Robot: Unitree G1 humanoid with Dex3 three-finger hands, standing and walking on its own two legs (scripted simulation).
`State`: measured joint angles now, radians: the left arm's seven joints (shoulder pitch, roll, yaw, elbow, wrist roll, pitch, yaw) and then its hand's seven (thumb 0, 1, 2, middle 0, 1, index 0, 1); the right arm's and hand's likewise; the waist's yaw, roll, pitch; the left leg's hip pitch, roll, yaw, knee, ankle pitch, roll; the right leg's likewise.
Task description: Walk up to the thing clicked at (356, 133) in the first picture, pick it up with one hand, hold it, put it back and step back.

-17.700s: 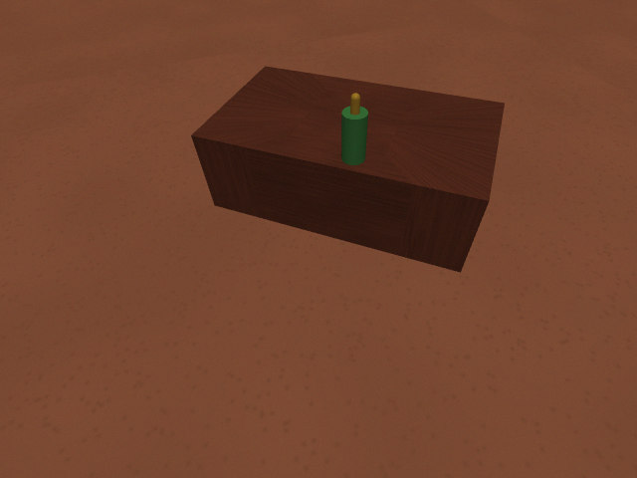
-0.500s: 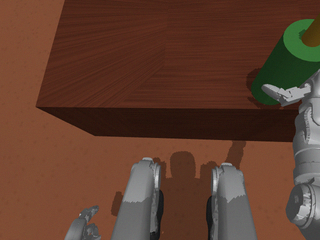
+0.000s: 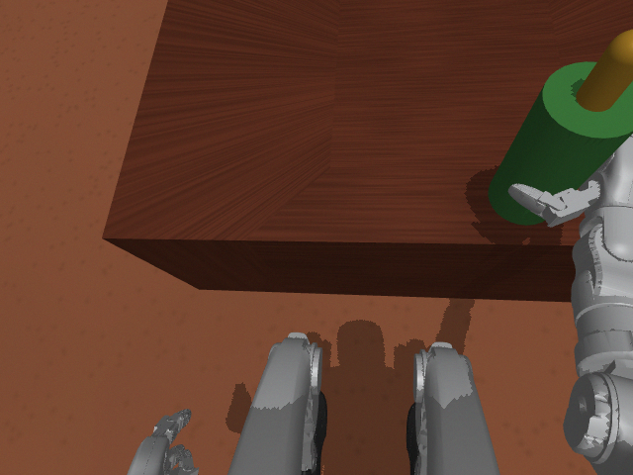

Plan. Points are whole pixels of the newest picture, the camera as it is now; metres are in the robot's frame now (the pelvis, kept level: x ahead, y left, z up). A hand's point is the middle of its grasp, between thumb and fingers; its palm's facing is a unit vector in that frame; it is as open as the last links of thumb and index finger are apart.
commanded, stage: settle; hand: right
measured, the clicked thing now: (564, 138) +0.49 -0.21 +0.05
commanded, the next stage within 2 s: lift in 0.42 s
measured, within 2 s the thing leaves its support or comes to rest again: neither
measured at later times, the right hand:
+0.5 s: hand (568, 153) +0.48 -0.22 +0.04, palm faces +0.20 +0.98 -0.02, open 11.9 cm
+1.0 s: hand (596, 147) +0.44 -0.21 +0.09, palm faces +0.21 +0.98 -0.02, open 11.8 cm
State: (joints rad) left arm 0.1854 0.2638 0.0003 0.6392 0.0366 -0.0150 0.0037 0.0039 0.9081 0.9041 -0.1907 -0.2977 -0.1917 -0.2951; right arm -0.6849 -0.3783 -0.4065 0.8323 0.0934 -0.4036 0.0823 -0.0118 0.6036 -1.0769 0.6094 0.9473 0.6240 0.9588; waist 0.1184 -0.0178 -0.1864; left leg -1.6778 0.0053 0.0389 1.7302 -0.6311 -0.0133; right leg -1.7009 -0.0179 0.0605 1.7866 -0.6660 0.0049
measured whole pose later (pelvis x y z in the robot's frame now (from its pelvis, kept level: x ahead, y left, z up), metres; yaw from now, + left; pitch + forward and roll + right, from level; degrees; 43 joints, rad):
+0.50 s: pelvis +0.01 +0.00 +0.03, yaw +0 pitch +32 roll +4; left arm 0.20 0.25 0.00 0.66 0.04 -0.02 0.00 0.00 0.91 0.90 -0.19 -0.30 -0.19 -0.30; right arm -0.65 -0.36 -0.41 0.86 0.10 -0.44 0.09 -0.01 0.59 -1.08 0.57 0.99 0.58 1.01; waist 0.12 -0.02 -0.18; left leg -1.56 0.00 0.04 1.62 -0.61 -0.01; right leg -1.58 -0.02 0.06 1.68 -0.65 0.01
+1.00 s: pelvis +0.02 +0.00 +0.08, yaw -1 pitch +27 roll +3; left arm 0.21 0.23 0.00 0.68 0.02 -0.03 0.01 0.01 0.93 0.89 -0.20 -0.31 -0.21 -0.30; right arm -0.47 -0.28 -0.33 0.68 0.12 -0.40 0.04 -0.01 0.60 -1.08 0.59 0.97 0.60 0.98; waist 0.08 -0.02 -0.16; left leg -1.33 0.00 0.04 1.42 -0.56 -0.01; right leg -1.35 -0.03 0.05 1.49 -0.60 0.00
